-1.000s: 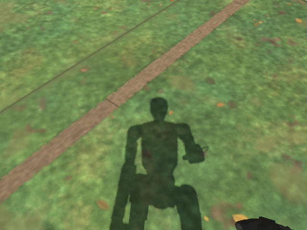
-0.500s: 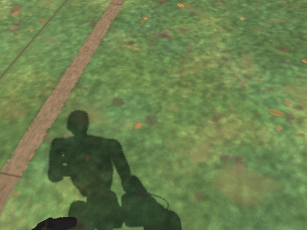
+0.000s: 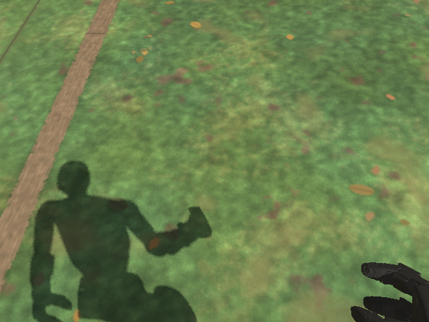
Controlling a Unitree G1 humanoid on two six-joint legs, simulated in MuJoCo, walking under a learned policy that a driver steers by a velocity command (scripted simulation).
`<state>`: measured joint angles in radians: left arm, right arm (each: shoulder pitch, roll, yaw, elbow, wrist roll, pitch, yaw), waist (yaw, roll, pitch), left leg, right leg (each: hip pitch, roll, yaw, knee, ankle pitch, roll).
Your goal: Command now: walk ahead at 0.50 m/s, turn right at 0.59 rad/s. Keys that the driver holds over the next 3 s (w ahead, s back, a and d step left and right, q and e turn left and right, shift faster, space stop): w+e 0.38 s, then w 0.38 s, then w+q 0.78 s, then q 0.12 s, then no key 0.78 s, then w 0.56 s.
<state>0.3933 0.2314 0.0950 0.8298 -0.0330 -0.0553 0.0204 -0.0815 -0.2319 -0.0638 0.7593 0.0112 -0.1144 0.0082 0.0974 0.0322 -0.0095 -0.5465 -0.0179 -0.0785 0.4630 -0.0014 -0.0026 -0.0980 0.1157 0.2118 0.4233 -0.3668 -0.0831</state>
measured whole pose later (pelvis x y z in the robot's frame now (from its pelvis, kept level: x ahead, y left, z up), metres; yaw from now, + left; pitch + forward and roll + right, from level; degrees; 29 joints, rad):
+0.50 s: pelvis +0.26 -0.02 +0.00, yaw -17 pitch +3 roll +2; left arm 0.05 0.25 0.07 0.64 -0.02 -0.04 -0.04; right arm 0.33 -0.27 -0.09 0.90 0.02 -0.08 0.00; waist -0.10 -0.04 0.03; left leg 0.06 0.00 0.19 0.25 -0.35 -0.02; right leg -0.64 -0.07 0.01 0.63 -0.06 -0.05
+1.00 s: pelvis +0.53 -0.11 +0.00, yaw -15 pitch +2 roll -3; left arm 0.30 0.27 0.07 0.82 -0.01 -0.08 0.00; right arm 0.09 -0.26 -0.04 0.80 0.02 -0.05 0.04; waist 0.05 0.05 0.01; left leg -0.64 0.08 -0.01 0.62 0.03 0.03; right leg 0.04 0.04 -0.09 0.23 -0.30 -0.02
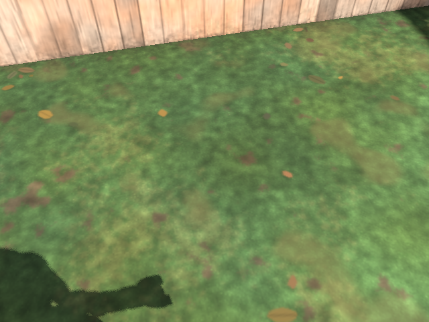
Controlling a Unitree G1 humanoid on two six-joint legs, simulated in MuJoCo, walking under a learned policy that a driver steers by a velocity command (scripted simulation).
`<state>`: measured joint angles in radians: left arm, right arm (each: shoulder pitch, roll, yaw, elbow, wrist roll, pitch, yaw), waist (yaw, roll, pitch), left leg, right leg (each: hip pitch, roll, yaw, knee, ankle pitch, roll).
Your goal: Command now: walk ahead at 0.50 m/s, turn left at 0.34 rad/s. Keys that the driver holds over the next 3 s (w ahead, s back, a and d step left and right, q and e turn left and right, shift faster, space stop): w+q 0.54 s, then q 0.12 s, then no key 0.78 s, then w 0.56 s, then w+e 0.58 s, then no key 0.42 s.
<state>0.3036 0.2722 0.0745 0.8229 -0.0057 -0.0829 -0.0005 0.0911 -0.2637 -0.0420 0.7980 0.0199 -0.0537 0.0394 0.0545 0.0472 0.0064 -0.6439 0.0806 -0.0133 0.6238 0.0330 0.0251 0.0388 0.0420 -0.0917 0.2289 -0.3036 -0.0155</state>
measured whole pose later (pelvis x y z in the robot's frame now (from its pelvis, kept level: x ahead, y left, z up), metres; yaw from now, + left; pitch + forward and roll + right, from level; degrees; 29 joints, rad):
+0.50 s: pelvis +0.28 +0.06 +0.01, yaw +17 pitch +3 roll -1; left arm 0.01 0.27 0.05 0.69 0.00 -0.11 -0.01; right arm 0.35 -0.28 -0.07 0.76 0.03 -0.04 -0.02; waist -0.08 -0.03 0.02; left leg -0.11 -0.12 -0.18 0.38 -0.30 0.09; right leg -0.61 -0.03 0.10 0.53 0.04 0.05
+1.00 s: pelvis +0.46 +0.10 +0.00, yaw +28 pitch +1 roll -2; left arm 0.19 0.27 0.05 0.84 -0.01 -0.04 -0.01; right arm 0.13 -0.27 -0.05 0.63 0.00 0.03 -0.01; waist 0.05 0.03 0.04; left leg -0.38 0.03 -0.04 0.54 -0.13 -0.01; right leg -0.23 0.00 -0.08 0.45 -0.24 -0.01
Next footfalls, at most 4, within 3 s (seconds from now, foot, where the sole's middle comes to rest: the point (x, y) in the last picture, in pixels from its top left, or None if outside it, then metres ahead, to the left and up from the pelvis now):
0.08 left None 0.22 0.13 -0.77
0.58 right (234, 301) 0.55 0.00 -0.77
1.00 left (152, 318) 0.48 0.25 -0.77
2.06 left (116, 242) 0.73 0.41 -0.77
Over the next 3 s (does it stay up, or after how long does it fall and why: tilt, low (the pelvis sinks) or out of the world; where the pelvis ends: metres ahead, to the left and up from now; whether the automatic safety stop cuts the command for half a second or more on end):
stays up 1.06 0.35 0.01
